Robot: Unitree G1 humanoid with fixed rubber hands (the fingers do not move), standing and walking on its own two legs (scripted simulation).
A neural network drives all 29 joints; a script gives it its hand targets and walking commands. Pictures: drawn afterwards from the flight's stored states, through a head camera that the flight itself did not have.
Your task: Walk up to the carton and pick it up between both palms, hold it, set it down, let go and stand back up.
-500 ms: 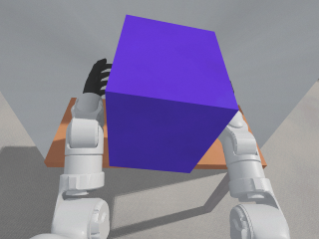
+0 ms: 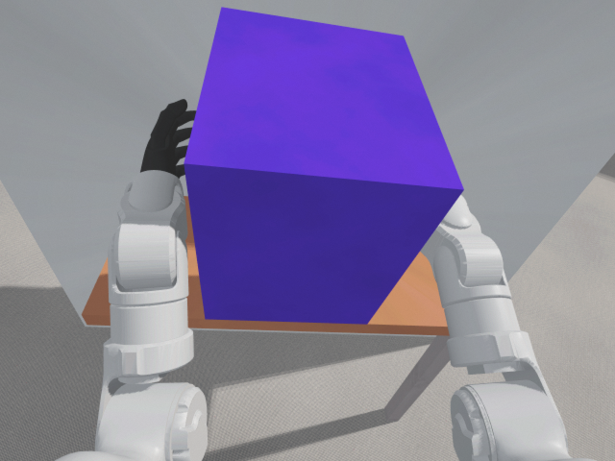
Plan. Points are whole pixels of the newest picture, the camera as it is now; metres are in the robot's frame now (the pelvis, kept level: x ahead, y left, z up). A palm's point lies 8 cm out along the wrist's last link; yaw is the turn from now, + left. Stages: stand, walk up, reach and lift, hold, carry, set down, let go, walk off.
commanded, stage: hold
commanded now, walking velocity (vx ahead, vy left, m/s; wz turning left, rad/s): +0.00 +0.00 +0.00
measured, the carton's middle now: (301, 181) +0.39 +0.01 +0.19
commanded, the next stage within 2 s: none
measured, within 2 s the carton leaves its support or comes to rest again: neither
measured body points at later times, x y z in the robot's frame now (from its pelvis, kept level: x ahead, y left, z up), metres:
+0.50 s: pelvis +0.00 +0.00 +0.00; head -0.04 +0.03 +0.45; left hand +0.37 +0.17 +0.23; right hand +0.38 -0.15 +0.22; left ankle +0.04 +0.12 -0.75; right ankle +0.00 -0.11 -0.75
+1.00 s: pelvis +0.00 +0.00 +0.00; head -0.03 +0.03 +0.45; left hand +0.36 +0.17 +0.22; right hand +0.38 -0.15 +0.22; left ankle +0.04 +0.12 -0.75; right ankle +0.00 -0.11 -0.75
